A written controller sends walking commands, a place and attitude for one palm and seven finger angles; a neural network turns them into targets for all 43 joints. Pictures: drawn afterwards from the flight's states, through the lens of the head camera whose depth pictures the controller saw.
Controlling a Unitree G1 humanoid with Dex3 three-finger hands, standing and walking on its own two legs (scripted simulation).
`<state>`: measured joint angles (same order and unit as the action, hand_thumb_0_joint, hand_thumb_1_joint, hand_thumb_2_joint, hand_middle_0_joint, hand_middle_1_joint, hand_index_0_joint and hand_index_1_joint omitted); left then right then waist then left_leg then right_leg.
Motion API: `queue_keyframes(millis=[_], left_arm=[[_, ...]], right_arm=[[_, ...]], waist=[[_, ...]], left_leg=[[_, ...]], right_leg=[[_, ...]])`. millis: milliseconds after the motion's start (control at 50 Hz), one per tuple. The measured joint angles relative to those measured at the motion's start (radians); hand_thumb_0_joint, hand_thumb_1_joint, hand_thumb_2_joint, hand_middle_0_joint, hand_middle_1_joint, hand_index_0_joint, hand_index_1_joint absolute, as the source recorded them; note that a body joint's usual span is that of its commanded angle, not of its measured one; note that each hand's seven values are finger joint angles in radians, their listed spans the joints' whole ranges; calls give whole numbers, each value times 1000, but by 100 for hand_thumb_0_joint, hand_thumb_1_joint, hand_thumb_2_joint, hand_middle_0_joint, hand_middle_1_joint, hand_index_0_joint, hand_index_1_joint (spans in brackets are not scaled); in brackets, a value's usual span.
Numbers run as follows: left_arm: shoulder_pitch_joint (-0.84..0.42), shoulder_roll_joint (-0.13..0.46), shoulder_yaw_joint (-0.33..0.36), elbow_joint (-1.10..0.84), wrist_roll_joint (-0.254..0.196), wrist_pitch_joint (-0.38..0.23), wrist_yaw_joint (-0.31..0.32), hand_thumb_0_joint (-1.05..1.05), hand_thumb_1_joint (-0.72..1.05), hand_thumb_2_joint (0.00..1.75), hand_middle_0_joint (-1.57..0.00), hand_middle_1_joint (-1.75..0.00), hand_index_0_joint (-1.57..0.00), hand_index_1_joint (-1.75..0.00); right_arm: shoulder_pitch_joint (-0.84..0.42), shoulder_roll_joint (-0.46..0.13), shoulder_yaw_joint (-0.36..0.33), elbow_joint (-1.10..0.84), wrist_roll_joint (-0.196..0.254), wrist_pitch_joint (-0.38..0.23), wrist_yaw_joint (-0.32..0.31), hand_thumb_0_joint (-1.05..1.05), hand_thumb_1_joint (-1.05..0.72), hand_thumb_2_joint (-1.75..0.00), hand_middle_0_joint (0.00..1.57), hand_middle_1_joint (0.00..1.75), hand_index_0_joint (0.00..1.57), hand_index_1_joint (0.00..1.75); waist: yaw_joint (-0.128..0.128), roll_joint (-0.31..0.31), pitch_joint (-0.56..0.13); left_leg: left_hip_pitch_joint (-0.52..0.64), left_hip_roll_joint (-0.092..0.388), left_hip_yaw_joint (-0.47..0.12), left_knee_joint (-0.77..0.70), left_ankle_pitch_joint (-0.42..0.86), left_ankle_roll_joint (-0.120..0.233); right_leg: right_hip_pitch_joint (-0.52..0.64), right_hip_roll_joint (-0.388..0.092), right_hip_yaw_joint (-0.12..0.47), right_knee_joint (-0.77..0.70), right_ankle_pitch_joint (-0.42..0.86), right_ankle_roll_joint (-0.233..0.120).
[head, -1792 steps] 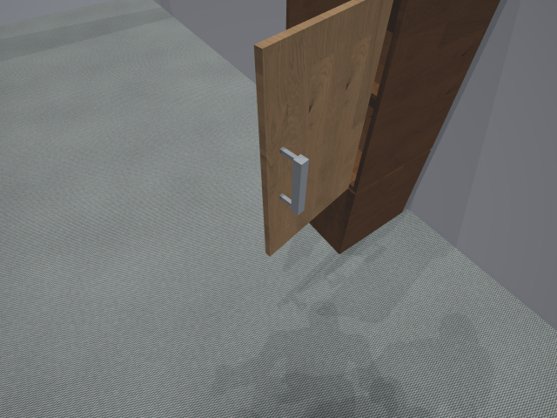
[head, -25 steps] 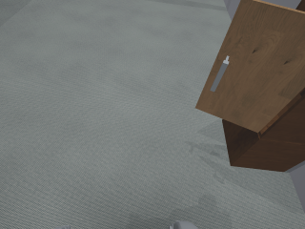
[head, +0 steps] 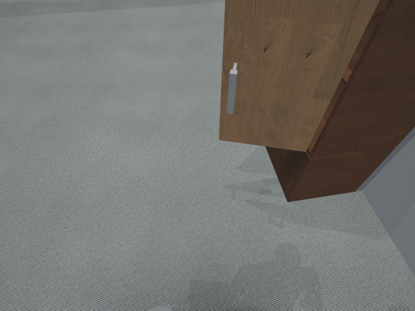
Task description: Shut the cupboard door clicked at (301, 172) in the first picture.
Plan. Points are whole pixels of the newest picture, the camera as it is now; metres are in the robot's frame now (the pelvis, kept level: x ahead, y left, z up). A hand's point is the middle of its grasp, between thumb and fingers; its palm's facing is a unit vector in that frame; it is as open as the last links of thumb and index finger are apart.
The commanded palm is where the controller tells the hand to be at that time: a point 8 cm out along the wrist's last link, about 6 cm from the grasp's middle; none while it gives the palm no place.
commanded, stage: turn to face it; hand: left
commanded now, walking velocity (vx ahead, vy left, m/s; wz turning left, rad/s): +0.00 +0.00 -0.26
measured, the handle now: (232, 89) +0.77 -0.04 -0.05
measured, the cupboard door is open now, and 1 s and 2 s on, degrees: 70 70 70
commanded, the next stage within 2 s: take the last steps up to it in 0.02 s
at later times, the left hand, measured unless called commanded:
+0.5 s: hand (147, 296) +0.17 +0.15 -0.17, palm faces -0.14 -0.96 -0.22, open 7.4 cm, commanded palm none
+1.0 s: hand (182, 255) +0.27 +0.08 -0.18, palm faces -0.13 -0.98 -0.14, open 7.3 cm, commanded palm none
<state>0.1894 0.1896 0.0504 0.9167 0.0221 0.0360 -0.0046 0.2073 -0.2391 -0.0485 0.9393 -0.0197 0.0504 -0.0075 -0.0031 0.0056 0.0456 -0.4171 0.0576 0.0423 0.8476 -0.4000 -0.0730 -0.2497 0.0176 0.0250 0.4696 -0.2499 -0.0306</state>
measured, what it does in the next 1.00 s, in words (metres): walks ahead: left foot, then right foot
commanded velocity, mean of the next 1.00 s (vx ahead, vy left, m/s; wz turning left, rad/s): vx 0.24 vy -0.09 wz -0.11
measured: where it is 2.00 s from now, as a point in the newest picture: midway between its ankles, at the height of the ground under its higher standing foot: (243, 304)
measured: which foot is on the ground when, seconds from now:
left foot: up 0.00-0.06, down 0.08-0.46, up 0.48-0.78, down 0.80-1.00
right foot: down 0.00-0.10, up 0.12-0.44, down 0.46-0.80, up 0.82-1.00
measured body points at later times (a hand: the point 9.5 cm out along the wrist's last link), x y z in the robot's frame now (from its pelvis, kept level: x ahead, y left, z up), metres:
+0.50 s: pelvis +0.05 -0.04 -0.01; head +0.07 -0.05 +0.43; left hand +0.18 +0.20 -0.15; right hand -0.01 -0.29 -0.17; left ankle +0.00 +0.12 -0.73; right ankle +0.05 -0.15 -0.74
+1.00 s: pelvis +0.21 -0.09 +0.00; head +0.24 -0.07 +0.45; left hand +0.28 +0.14 -0.16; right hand +0.18 -0.31 -0.14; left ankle +0.22 +0.02 -0.74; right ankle +0.18 -0.22 -0.68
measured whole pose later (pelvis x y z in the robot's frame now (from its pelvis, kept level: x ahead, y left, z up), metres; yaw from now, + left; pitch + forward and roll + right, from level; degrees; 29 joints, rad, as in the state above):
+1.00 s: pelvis +0.21 -0.09 +0.00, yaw -10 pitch +0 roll -1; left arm 0.24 0.18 0.06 1.07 0.02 0.00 -0.03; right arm 0.30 -0.15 -0.02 1.03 -0.04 -0.05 -0.02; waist 0.00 -0.03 0.05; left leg -0.19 0.06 0.14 0.44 -0.24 0.02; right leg -0.44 -0.05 -0.04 0.97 -0.35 -0.02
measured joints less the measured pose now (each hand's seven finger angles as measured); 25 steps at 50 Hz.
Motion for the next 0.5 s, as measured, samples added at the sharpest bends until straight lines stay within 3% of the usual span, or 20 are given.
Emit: queue_keyframes(millis=[80, 100, 140, 200, 260, 320, 420, 460, 500], left_arm=[[14, 4, 7, 19, -7, 5, 2, 1, 91, 90, -21, -30, -21, -30], [17, 7, 9, 23, -11, 9, 2, 1, 91, 90, -21, -30, -21, -30], [13, 22, 15, 34, -15, 20, 2, 1, 91, 90, -21, -30, -21, -30], [14, 35, 25, 45, -7, 32, -7, 1, 91, 90, -20, -30, -20, -30], [16, 40, 30, 52, -2, 32, -24, 1, 91, 90, -20, -30, -20, -30], [17, 41, 29, 57, 0, 30, -39, 1, 91, 90, -20, -30, -20, -30], [-2, 40, 29, 62, 2, 21, -58, 1, 91, 90, -20, -30, -20, -30], [-5, 43, 28, 54, 3, 4, -63, 1, 91, 90, -20, -30, -20, -30], [-13, 37, 28, 55, 3, -26, -51, 1, 91, 90, -20, -30, -20, -30]], right_arm=[[-2, 17, 12, -1, 4, -22, -7, 0, -91, -90, 20, 30, 20, 30], [1, 21, 14, 0, 1, -31, -9, 0, -91, -90, 20, 30, 20, 30], [0, 42, 25, 3, -8, -36, -13, 0, -91, -90, 20, 30, 20, 30], [14, 61, 40, 3, -21, -42, -19, 0, -91, -90, 20, 30, 20, 30], [37, 68, 43, 11, -27, -53, -19, 0, -91, -90, 20, 30, 20, 30], [60, 63, 36, 26, -30, -63, -16, 0, -91, -90, 20, 30, 21, 30], [100, 36, 14, 61, -30, -64, -9, 0, -91, -90, 20, 30, 21, 30], [126, 21, 6, 79, -25, -59, -6, 0, -91, -90, 20, 30, 21, 30], [134, 4, 0, 107, -15, -42, -3, 0, -91, -90, 20, 30, 21, 30]], waist=[[9, -14, -12], [6, -16, -18], [6, -45, -15], [5, -51, -14], [4, -35, -15], [-3, -13, -15], [-28, 20, -10], [-33, 26, -16], [-24, 35, -16]], left_leg=[[122, -17, 3, -271, 123, 14], [140, -16, 5, -307, 105, 46], [141, -23, 21, -290, 81, 78], [168, -9, 35, -320, 94, 79], [206, 12, 45, -372, 112, 72], [243, 36, 63, -408, 116, 59], [281, 79, 97, -390, 76, 22], [271, 96, 100, -324, 29, 5], [204, 99, 67, -131, -84, 26]], right_leg=[[-20, 21, 20, 50, -29, 15], [-35, 26, 21, 79, -46, 21], [-74, 21, 25, 197, -162, 27], [-139, 21, 4, 425, -229, 38], [-168, 5, -24, 518, -207, 48], [-162, -21, -51, 460, -183, 53], [-108, -43, -91, 232, -138, 49], [-47, -39, -100, 90, -81, 34], [-43, -28, -105, 92, -3, 14]])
